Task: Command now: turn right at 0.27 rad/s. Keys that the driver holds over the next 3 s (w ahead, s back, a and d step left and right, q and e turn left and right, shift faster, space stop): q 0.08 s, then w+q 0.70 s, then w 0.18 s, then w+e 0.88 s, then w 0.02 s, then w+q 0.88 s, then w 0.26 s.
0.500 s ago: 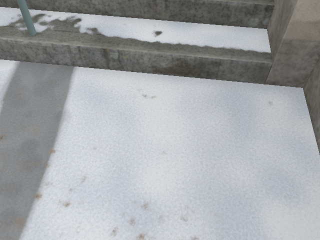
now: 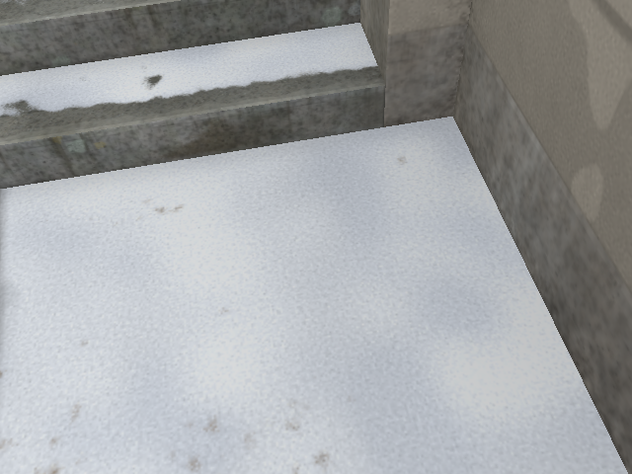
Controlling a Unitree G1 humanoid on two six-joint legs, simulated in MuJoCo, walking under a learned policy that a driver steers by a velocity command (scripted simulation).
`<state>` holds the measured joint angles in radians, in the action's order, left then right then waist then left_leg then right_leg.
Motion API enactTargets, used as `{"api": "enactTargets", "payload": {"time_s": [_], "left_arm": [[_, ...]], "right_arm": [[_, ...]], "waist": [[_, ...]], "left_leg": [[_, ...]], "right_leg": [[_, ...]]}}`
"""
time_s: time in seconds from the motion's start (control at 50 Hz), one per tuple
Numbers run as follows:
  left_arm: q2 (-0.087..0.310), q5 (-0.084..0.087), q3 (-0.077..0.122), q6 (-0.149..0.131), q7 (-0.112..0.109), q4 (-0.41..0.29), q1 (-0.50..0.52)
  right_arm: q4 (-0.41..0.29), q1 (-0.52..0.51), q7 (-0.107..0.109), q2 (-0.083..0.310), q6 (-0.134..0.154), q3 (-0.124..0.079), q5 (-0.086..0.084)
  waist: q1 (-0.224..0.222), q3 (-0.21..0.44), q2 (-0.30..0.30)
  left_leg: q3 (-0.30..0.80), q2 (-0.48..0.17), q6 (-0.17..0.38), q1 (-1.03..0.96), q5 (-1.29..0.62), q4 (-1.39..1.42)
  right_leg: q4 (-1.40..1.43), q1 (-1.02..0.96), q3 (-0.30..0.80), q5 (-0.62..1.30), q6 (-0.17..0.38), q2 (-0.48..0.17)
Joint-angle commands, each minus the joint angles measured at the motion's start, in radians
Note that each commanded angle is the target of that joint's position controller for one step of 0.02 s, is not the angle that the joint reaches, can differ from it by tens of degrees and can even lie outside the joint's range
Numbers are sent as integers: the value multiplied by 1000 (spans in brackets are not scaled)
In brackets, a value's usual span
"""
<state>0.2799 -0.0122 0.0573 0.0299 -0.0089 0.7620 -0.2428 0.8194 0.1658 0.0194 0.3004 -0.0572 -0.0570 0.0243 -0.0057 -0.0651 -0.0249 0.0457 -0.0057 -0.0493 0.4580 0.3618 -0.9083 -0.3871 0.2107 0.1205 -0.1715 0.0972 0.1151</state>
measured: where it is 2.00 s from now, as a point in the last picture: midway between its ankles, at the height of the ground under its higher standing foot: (245, 274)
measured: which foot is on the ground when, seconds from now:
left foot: up 0.00-0.18, down 0.20-0.66, up 0.68-1.00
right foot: down 0.00-0.20, up 0.22-0.62, down 0.64-1.00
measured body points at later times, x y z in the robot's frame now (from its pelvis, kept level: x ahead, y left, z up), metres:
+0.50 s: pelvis +0.12 +0.04 +0.00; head +0.14 +0.07 +0.45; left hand +0.25 +0.32 -0.11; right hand +0.11 -0.23 -0.12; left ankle +0.01 +0.12 -0.75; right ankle +0.22 -0.09 -0.70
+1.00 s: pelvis +0.37 +0.06 +0.00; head +0.41 +0.07 +0.44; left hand +0.24 +0.29 -0.14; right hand +0.65 -0.07 -0.11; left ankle +0.45 +0.23 -0.70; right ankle +0.32 -0.06 -0.75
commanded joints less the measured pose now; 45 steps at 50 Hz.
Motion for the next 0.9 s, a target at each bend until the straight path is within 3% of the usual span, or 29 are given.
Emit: {"api": "enactTargets", "payload": {"time_s": [0.02,0.08,0.1,0.14,0.18,0.2,0.22,0.24,0.26,0.3,0.36,0.46,0.54,0.58,0.62,0.64,0.66,0.68,0.7,0.72,0.74,0.78,0.84,0.9], "left_arm": [[149,-14,33,-7,-7,-33,-43],[97,-21,5,-12,-7,-22,0],[102,-22,3,-12,-7,-6,-22],[150,-16,14,-6,-12,19,-44],[129,-17,6,-8,-15,18,-17],[98,-23,-3,-18,-9,-1,24],[51,-14,-17,-32,0,-42,83],[97,-29,-7,-46,1,-73,151],[127,-33,3,-58,6,-71,144],[118,-24,2,-76,26,-48,120],[88,-37,-5,-79,45,-49,141],[63,-26,-20,-71,49,-103,277],[66,-16,-28,-78,52,-146,356],[87,-9,-23,-83,44,-138,292],[126,-6,-5,-92,21,-84,111],[180,-20,15,-105,4,-54,-20],[270,-47,37,-109,-15,-53,-176],[307,-41,44,-94,-15,-49,-146],[221,-35,30,-88,-11,-58,-63],[136,-27,12,-90,-6,-68,-7],[98,-28,0,-94,-2,-64,27],[76,-18,-11,-112,-8,-32,-1],[64,-5,-18,-147,0,14,-63],[50,-4,-21,-157,4,49,-91]], "right_arm": [[-63,-19,0,75,19,-11,3],[-40,14,-7,46,24,4,-4],[-31,28,-9,44,26,8,-1],[-35,27,-9,44,33,14,3],[-25,57,-8,35,53,21,4],[-2,126,-7,50,67,20,-1],[16,209,-4,140,76,0,-1],[51,287,-18,203,81,-24,-5],[55,277,-26,174,87,-21,-2],[38,213,-29,131,99,-17,-10],[55,241,-21,90,113,-16,-19],[78,330,-15,96,113,-32,-17],[74,352,-12,120,109,-44,-8],[54,302,-9,137,109,-51,-7],[32,239,-14,161,116,-57,-14],[23,229,-23,145,125,-54,-23],[-20,253,-25,48,133,-30,-47],[-52,289,-25,39,126,-24,-38],[-22,286,-22,83,110,-31,-11],[-14,231,-35,80,105,-31,-2],[-10,206,-45,63,101,-30,-6],[-11,184,-57,61,79,-33,10],[-40,122,-71,29,70,-22,16],[-69,19,-81,21,70,-11,26]], "waist": [[-27,76,111],[-18,93,123],[-26,111,133],[-22,58,147],[14,-2,94],[44,-20,43],[69,-8,-120],[106,-74,-168],[72,-102,-94],[34,-73,-76],[34,-9,-86],[81,-9,-84],[100,-9,-103],[54,11,-109],[-40,76,-79],[-99,159,-9],[-142,332,175],[-76,348,339],[-28,196,194],[-23,91,85],[-4,39,85],[5,22,131],[8,36,124],[-4,11,124]], "left_leg": [[-2,-5,5,54,12,53],[-23,-2,25,-121,12,199],[-45,12,33,-175,18,240],[-80,42,68,-222,15,319],[-55,52,114,-331,42,464],[75,-21,150,-396,100,552],[394,-189,236,-473,305,691],[660,-329,317,-481,352,802],[667,-330,340,-458,308,790],[514,-234,300,-455,191,783],[376,-148,279,-486,-105,762],[342,-127,285,-475,-277,724],[352,-125,268,-431,-427,653],[368,-129,229,-364,-486,612],[352,-86,179,-271,-608,465],[290,-14,151,-191,-564,256],[172,79,122,-20,-230,-56],[94,145,123,151,189,-236],[92,47,135,199,110,-331],[73,10,136,192,25,-318],[64,-20,130,160,-31,-273],[44,-34,116,138,-67,-250],[53,-11,105,195,-120,-201],[33,-6,83,231,-211,-67]], "right_leg": [[99,-118,260,172,142,-296],[95,-34,201,156,111,-270],[115,-23,205,-3,107,-263],[140,33,247,-377,116,-270],[100,146,239,-534,88,-250],[2,214,174,-484,60,-209],[-215,357,-1,-386,5,-82],[-357,508,-112,-368,-23,-24],[-446,516,-60,-326,-32,-69],[-497,485,-59,-208,-59,-107],[-517,466,-100,-98,-101,-117],[-410,495,-127,-39,-147,-122],[-275,399,-133,-24,-138,-99],[-199,237,-125,-14,-119,-84],[-102,-58,-133,0,-86,-53],[-74,-260,-66,-26,-55,-130],[11,-502,265,-376,2,-421],[171,-476,680,-495,69,-570],[166,-333,617,-557,84,-546],[166,-217,448,-446,75,-492],[187,-139,287,-265,55,-430],[203,-101,119,-45,36,-369],[205,-133,19,175,54,-359],[240,-129,-73,201,63,-339]]}}
Next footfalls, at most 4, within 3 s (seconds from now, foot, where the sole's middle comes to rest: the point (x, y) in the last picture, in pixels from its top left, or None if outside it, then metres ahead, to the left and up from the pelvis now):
0.20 left None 0.05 0.12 -0.78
0.64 right None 0.36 -0.04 -0.78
1.12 left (235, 434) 0.54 0.25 -0.78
1.64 right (285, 300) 0.87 0.15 -0.78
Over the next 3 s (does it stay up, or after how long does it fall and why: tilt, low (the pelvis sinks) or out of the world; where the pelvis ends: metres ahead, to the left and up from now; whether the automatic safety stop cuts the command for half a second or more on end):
stays up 1.49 0.22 0.11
